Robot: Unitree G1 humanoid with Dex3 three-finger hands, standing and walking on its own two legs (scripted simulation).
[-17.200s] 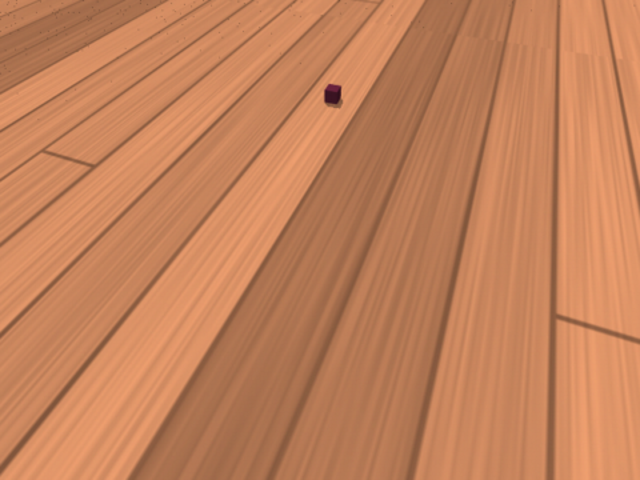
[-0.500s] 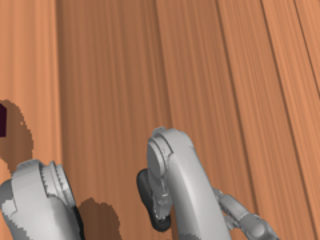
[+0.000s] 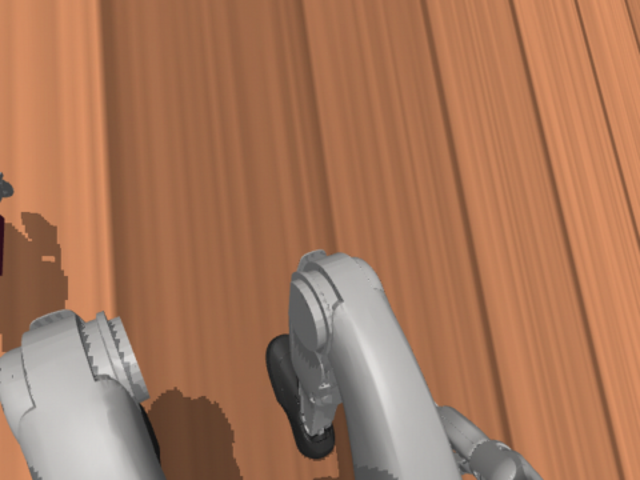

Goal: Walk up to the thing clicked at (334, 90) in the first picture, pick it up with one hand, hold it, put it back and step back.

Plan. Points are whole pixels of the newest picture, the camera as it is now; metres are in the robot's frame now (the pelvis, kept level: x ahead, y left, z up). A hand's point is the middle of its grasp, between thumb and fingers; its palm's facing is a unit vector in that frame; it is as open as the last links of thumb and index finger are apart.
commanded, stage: close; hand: left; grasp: from above
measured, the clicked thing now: out of the picture +0.42 +0.32 -0.26
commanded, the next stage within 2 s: settle in 1.98 s
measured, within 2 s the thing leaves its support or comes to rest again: neither
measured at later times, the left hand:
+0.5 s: hand out of the picture +0.42 +0.34 -0.24, palm faces -0.56 -0.11 -0.82, open 13.6 cm
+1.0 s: hand out of the picture +0.41 +0.32 -0.23, palm faces -0.41 +0.00 -0.91, open 12.2 cm
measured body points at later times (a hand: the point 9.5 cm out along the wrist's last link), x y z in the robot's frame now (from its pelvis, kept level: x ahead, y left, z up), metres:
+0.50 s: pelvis +0.01 +0.00 +0.00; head +0.27 +0.12 +0.35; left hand +0.45 +0.34 -0.19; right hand +0.10 -0.26 -0.08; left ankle +0.07 +0.13 -0.26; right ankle +0.11 -0.12 -0.26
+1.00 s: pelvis +0.00 +0.00 +0.00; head +0.23 +0.14 +0.36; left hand +0.42 +0.32 -0.18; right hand +0.10 -0.25 -0.07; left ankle +0.07 +0.13 -0.26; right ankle +0.11 -0.12 -0.26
